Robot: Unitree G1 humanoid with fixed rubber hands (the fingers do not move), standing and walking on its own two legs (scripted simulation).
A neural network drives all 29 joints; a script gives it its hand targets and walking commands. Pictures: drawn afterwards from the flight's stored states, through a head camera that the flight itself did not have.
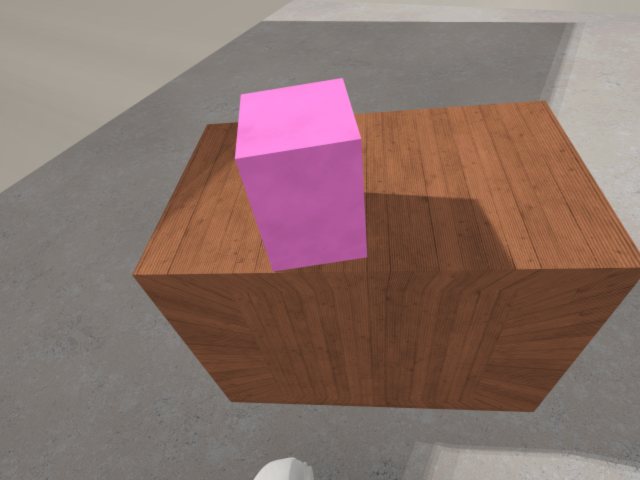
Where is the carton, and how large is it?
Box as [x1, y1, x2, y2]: [235, 78, 366, 271]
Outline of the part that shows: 342,78 241,94 235,160 273,271 366,256 360,136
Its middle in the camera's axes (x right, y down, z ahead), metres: -0.03 -0.11 +0.68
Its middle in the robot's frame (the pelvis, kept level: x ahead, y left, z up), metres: +0.60 +0.05 +0.05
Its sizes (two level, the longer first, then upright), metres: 0.188 0.174 0.249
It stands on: a pedestal, 0.66 m high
